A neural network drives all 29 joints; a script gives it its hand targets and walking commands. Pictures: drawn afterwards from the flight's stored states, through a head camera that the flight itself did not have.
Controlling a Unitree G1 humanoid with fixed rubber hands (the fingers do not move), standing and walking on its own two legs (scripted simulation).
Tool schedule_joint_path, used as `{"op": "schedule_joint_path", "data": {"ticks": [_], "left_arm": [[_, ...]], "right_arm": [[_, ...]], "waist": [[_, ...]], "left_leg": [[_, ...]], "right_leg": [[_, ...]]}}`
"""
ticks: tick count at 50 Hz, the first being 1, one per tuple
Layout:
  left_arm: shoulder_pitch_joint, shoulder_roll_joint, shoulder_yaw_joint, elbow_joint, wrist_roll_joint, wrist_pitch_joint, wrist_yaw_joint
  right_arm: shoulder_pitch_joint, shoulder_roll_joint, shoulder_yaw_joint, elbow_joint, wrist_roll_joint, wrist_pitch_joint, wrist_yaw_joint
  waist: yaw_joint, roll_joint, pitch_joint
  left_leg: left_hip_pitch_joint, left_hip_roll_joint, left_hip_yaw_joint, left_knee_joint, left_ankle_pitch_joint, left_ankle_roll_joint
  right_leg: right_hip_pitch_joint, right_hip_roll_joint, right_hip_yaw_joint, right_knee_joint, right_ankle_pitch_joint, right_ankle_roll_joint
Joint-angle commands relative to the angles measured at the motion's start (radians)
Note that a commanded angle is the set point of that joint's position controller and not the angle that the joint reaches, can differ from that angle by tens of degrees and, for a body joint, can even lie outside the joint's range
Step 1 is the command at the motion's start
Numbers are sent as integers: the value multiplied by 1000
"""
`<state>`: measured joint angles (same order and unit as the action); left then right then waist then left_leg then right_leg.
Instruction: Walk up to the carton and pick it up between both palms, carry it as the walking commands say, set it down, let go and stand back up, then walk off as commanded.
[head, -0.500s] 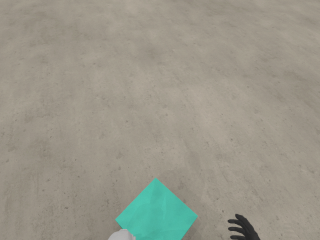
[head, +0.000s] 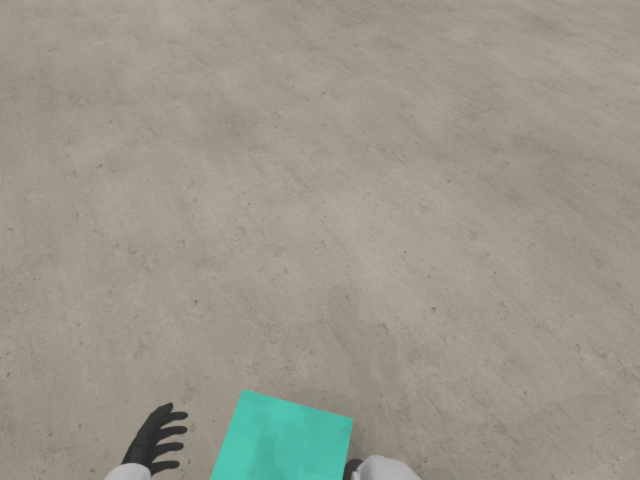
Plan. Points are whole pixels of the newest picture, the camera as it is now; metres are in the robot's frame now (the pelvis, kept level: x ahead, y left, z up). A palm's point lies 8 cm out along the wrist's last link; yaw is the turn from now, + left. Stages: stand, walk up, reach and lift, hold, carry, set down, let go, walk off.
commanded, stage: walk off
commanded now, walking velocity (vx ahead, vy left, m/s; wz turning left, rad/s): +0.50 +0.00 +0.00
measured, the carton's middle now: (282, 474) +0.22 +0.06 -0.66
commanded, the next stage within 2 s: none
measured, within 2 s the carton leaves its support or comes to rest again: neither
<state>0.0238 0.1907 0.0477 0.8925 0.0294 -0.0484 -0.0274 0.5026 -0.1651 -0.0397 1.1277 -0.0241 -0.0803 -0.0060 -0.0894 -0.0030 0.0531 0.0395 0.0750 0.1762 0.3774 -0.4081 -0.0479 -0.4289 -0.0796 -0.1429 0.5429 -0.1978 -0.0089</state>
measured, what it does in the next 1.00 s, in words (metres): walks ahead: left foot, then right foot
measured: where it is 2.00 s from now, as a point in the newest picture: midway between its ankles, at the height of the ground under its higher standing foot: (287, 259)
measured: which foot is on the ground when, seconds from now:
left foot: down 0.00-0.02, up 0.04-0.44, down 0.46-0.90, up 0.92-1.00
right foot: down 0.00-0.46, up 0.48-0.82, down 0.84-1.00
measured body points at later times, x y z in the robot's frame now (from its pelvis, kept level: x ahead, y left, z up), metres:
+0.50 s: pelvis +0.24 +0.03 +0.00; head +0.26 +0.04 +0.45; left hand +0.13 +0.25 -0.15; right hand +0.42 -0.18 -0.12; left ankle +0.29 +0.13 -0.73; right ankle +0.11 -0.11 -0.70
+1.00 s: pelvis +0.48 -0.02 +0.00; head +0.51 -0.03 +0.45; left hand +0.61 +0.22 -0.13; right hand +0.42 -0.25 -0.15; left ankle +0.34 +0.12 -0.64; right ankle +0.53 -0.11 -0.73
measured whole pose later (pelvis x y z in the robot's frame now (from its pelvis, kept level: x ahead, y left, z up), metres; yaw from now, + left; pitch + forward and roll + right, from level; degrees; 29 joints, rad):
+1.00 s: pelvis +0.48 -0.02 +0.00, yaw +1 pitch +0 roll +1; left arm 0.11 0.18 0.05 0.95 0.03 -0.08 -0.01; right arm 0.41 -0.17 -0.05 1.08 -0.01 -0.07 0.00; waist -0.05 0.01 0.06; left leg -0.28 0.10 0.06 1.09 -0.43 0.00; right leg -0.33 -0.06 -0.18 0.55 -0.22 -0.05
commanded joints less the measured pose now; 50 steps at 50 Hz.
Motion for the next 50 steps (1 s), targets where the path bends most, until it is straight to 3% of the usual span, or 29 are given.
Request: {"op": "schedule_joint_path", "data": {"ticks": [1,2,3,5,7,8,10,15,19,20,21,22,23,24,25,27,28,30,32,36,39,41,43,44,45,46,47,48,50], "left_arm": [[434,169,53,87,28,-27,26],[539,309,86,114,27,-23,33],[513,291,82,122,-5,-12,31],[333,160,48,88,3,-27,24],[278,76,20,90,3,-38,27],[291,68,13,99,6,-45,30],[360,80,14,132,1,-63,34],[394,91,14,147,-1,-65,33],[472,125,22,178,-3,-49,27],[471,126,23,182,-6,-43,28],[449,130,24,178,-12,-38,29],[436,125,22,174,-18,-35,30],[422,102,13,154,-22,-38,31],[408,14,-8,98,-32,-41,26],[361,83,15,86,-14,-32,31],[305,64,20,74,-17,-34,24],[321,49,24,85,-15,-31,20],[353,28,28,97,4,-8,10],[310,15,28,75,10,10,0],[123,7,15,14,-1,19,-14],[4,6,5,-23,-7,14,-11],[-23,17,5,-39,-7,7,-6],[37,41,13,-24,-1,-4,1],[137,66,24,16,3,-13,7],[312,120,44,71,18,-24,18],[472,230,71,100,35,-30,32],[545,315,90,126,10,-20,31],[465,269,77,126,-5,-17,29],[297,138,43,92,3,-34,21]], "right_arm": [[-56,-137,-16,-68,11,-5,-5],[-11,-34,3,-116,35,-6,-2],[-105,-124,-27,-130,10,0,-4],[-167,-86,-27,-147,16,-9,3],[-122,-63,-29,-135,-2,11,11],[-122,-65,-33,-135,-4,22,17],[-172,-41,-30,-156,-6,41,26],[-394,-37,-13,-230,-4,55,41],[-479,-41,-8,-256,-4,41,36],[-463,-47,-10,-252,-6,35,35],[-407,-61,-16,-235,-9,27,31],[-290,-96,-30,-194,-15,17,24],[-123,-161,-52,-149,-30,4,12],[8,-285,-81,-126,-35,1,2],[34,-320,-91,-99,-3,14,0],[-147,-195,-59,-130,-4,4,8],[-207,-146,-45,-137,-8,-3,10],[-208,-84,-25,-120,-4,-15,5],[-154,-91,-22,-91,3,-27,-1],[-116,-98,-17,-75,2,-29,-2],[-33,-128,-20,-50,-2,-26,1],[-6,-144,-24,-38,-4,-19,2],[-22,-156,-29,-37,-1,-10,-1],[-28,-152,-29,-38,8,-6,-1],[-40,-142,-23,-47,12,-6,-3],[-41,-70,-3,-96,29,-10,2],[-68,-87,-19,-129,25,-7,-1],[-143,-120,-34,-142,12,-2,-1],[-165,-76,-33,-138,14,-4,8]], "waist": [[247,-7,-191],[250,-324,-311],[249,-161,-257],[167,-73,-68],[92,-74,-26],[79,-64,-24],[79,-81,-19],[103,-106,43],[140,-145,29],[128,-151,19],[92,-135,-4],[39,-75,-64],[-31,3,-152],[-75,269,-241],[-84,242,-224],[7,105,-35],[52,83,-11],[96,93,1],[106,107,15],[85,88,65],[40,109,61],[33,146,52],[77,149,17],[126,89,-39],[200,46,-136],[260,-157,-279],[260,-238,-310],[230,-127,-198],[144,-67,-47]], "left_leg": [[-351,105,-28,429,510,85],[-648,-44,-15,782,-109,45],[-705,3,-163,909,-128,61],[-730,77,-177,911,41,70],[-618,96,-176,827,98,57],[-614,84,-169,808,109,51],[-618,78,-146,734,131,40],[-571,51,-79,385,193,10],[-468,0,-22,214,147,24],[-427,-7,-21,179,164,35],[-325,-22,-11,118,204,49],[-148,-41,-2,52,233,65],[91,52,-119,53,204,102],[288,347,-486,-70,43,179],[214,417,-645,-143,73,246],[18,335,-466,-160,153,227],[-70,285,-381,-183,192,194],[-149,232,-279,-203,307,162],[-165,207,-217,-214,413,166],[-162,162,-132,-242,421,163],[-110,174,-126,-207,490,163],[-75,198,-135,-171,539,166],[-70,201,-113,-73,670,153],[-109,171,-70,71,757,133],[-245,132,-47,261,689,105],[-531,42,7,598,306,53],[-693,-36,-72,813,-154,49],[-746,30,-166,907,-107,62],[-722,85,-170,863,67,66]], "right_leg": [[609,-100,126,-77,-23,-82],[813,-410,573,-230,-111,-190],[706,-396,619,-282,-76,-198],[489,-318,414,-283,53,-168],[320,-244,279,-324,103,-124],[334,-216,245,-325,155,-110],[337,-199,199,-330,264,-115],[304,-168,124,-386,173,-126],[354,-196,130,-330,250,-129],[355,-202,129,-300,261,-122],[329,-194,104,-231,300,-106],[288,-158,64,-89,354,-84],[136,-106,20,122,267,-49],[-151,16,-44,471,-193,10],[-250,17,82,634,-339,-2],[-296,-62,136,688,-197,-15],[-238,-79,138,644,-142,-10],[-169,-83,128,586,-96,11],[-172,-81,105,529,-51,28],[-163,-60,50,266,66,52],[-91,-17,0,100,31,46],[-52,-8,-8,48,-4,26],[67,22,-18,-12,-12,-1],[242,55,-43,-85,40,-17],[496,20,4,-75,38,-51],[778,-269,336,-113,-63,-133],[782,-421,622,-272,-35,-203],[665,-391,552,-272,-48,-194],[461,-281,351,-293,64,-132]]}}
